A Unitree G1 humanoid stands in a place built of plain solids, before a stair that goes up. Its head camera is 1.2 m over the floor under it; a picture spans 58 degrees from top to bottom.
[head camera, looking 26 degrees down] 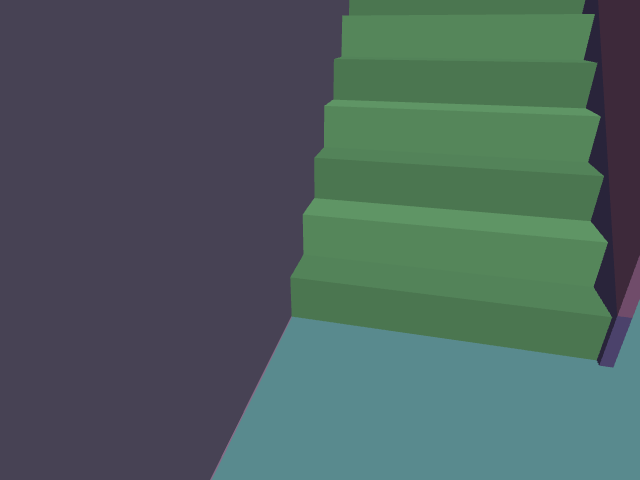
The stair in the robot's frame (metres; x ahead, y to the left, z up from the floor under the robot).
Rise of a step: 0.21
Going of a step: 0.22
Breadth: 1.28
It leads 13 degrees to the right of straight ahead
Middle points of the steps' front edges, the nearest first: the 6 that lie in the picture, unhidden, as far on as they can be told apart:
1.50 -0.49 0.21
1.72 -0.54 0.42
1.93 -0.59 0.63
2.15 -0.65 0.85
2.36 -0.70 1.06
2.58 -0.75 1.27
